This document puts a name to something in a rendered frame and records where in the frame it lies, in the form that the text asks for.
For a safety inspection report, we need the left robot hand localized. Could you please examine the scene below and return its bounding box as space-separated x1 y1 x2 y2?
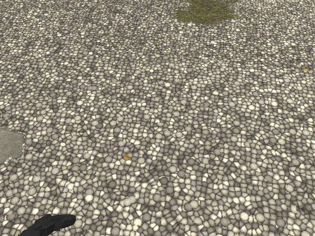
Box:
18 213 76 236

